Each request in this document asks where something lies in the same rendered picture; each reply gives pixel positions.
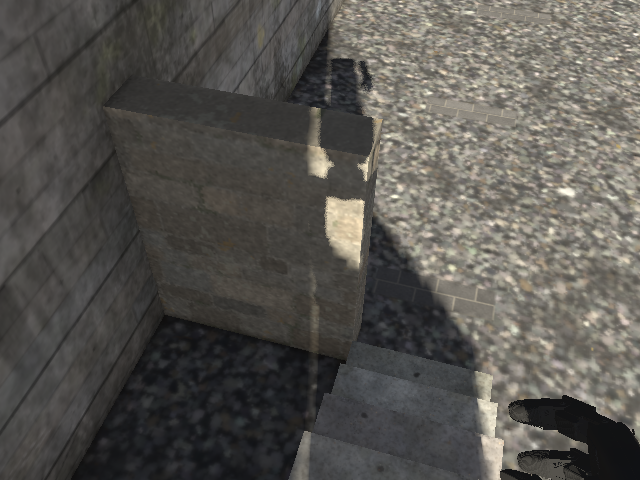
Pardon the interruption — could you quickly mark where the robot right hand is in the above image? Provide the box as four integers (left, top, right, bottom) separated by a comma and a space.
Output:
500, 395, 640, 480

